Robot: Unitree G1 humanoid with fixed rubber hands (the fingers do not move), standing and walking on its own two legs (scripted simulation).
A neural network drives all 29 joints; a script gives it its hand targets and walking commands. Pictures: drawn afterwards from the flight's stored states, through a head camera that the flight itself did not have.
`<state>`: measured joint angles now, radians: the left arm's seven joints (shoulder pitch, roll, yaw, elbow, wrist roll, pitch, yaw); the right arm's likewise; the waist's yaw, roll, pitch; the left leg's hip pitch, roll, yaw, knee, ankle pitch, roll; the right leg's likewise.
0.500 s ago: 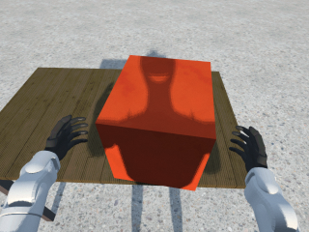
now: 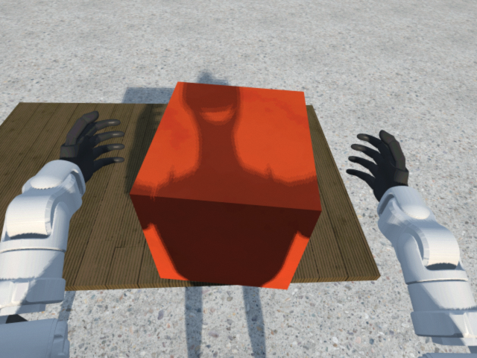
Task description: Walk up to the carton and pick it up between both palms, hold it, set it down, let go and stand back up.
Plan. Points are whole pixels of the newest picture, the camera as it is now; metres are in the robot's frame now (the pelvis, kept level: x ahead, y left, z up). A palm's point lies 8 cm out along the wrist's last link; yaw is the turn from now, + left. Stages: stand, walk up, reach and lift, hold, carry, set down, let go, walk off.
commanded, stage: reach and lift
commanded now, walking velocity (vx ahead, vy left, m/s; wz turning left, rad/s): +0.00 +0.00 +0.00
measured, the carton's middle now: (232, 184) +0.44 -0.01 +0.03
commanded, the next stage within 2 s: none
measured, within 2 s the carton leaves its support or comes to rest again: neither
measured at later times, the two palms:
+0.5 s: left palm (82, 111) +0.43 +0.22 +0.22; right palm (388, 137) +0.38 -0.24 +0.20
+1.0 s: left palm (112, 155) +0.43 +0.20 +0.13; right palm (356, 177) +0.38 -0.22 +0.11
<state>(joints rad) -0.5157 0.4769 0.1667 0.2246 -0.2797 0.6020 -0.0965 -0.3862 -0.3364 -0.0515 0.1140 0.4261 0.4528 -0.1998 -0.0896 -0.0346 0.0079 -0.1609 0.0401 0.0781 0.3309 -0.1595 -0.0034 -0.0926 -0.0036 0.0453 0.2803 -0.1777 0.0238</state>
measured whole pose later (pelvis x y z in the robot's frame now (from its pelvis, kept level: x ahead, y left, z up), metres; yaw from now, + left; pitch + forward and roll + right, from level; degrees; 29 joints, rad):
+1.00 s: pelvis -0.01 +0.00 +0.00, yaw +1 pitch +5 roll -1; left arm -0.92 0.46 -0.07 1.11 -0.30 0.14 -0.10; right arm -0.76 -0.25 0.07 0.85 0.40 0.18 -0.18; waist -0.13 -0.01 -0.06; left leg -0.31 0.04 0.05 0.37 -0.15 0.00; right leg -0.23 0.00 0.02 0.32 -0.17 0.02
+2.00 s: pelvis -0.01 +0.00 -0.01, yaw +2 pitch +11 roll -2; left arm -0.92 0.31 -0.08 1.29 -0.20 -0.15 -0.04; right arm -0.79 -0.10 0.01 1.12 0.32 -0.11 -0.22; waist -0.14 0.00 -0.16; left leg -0.51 0.04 0.02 0.48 -0.18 -0.01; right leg -0.40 0.00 -0.01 0.40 -0.20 0.03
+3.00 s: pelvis +0.00 +0.01 +0.00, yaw +2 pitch +4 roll -1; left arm -0.88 0.20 0.30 1.30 0.16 -0.26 -0.07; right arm -0.67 0.04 -0.43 0.93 -0.18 -0.15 -0.11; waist -0.12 -0.04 -0.05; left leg -0.28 0.02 0.05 0.34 -0.14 0.00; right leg -0.19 -0.02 0.02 0.28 -0.16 0.03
